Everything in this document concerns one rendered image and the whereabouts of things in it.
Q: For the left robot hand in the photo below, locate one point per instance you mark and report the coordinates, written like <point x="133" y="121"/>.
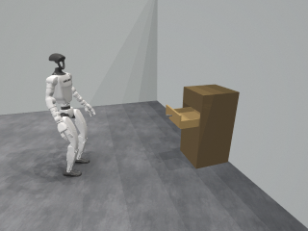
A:
<point x="89" y="109"/>

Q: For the right robot hand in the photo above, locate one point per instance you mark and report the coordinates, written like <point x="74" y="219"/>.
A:
<point x="63" y="127"/>

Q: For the robot right upper arm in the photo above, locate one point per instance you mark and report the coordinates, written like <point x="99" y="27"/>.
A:
<point x="51" y="82"/>

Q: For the robot left forearm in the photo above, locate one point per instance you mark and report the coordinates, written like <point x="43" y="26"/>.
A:
<point x="79" y="98"/>

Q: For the right robot thigh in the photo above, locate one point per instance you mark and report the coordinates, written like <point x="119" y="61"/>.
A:
<point x="75" y="140"/>

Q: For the robot left upper arm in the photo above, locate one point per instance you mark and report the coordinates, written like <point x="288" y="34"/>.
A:
<point x="72" y="88"/>

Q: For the robot right foot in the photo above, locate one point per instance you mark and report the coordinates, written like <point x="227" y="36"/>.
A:
<point x="72" y="173"/>

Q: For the cabinet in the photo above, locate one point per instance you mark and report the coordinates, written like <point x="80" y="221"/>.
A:
<point x="209" y="143"/>

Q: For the drawer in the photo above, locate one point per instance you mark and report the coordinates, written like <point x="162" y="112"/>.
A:
<point x="183" y="118"/>

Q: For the robot right forearm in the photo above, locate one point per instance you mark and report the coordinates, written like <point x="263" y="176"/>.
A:
<point x="53" y="109"/>

